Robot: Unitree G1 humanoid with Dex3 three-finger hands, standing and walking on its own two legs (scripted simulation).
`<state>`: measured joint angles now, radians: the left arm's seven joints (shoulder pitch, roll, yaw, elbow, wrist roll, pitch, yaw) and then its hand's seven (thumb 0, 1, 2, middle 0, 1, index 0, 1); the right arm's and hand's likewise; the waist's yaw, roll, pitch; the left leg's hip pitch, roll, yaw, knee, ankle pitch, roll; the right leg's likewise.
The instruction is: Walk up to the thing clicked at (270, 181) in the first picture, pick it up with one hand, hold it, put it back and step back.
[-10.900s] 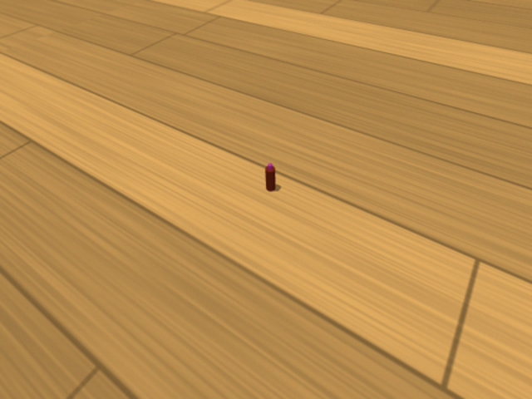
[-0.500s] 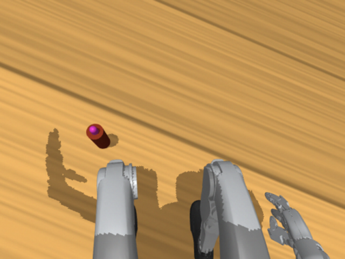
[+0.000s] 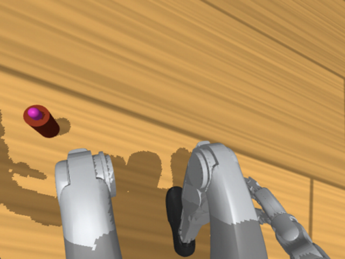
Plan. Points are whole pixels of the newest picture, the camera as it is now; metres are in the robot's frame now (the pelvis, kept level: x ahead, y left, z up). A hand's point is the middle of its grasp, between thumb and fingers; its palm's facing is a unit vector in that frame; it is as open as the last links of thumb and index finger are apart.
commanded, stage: close in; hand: left
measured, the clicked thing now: (42, 121) +0.41 +0.28 -0.22
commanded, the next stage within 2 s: close in 0.76 s
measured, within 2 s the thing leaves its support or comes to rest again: leaves its support in 2.00 s
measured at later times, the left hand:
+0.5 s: hand (20, 140) +0.36 +0.31 -0.19, palm faces +0.24 -0.97 +0.03, open 17.6 cm
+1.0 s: hand (34, 134) +0.38 +0.29 -0.20, palm faces +0.28 -0.96 +0.00, open 16.1 cm
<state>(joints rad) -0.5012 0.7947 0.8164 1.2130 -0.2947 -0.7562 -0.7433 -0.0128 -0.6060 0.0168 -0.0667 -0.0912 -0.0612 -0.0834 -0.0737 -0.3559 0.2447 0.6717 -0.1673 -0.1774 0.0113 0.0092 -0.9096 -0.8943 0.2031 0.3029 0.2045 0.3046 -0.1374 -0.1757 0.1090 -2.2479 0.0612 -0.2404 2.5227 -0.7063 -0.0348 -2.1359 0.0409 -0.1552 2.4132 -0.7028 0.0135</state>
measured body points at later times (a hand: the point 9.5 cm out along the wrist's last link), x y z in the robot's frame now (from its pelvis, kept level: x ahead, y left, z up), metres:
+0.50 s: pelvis -0.01 +0.01 -0.03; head +0.19 +0.19 +0.33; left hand +0.34 +0.36 -0.19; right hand +0.19 -0.23 -0.07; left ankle +0.08 +0.14 -0.27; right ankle +0.11 -0.11 -0.27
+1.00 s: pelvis -0.02 +0.02 -0.04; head +0.20 +0.19 +0.31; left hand +0.35 +0.34 -0.20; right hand +0.16 -0.23 -0.07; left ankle +0.08 +0.14 -0.27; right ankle +0.11 -0.11 -0.27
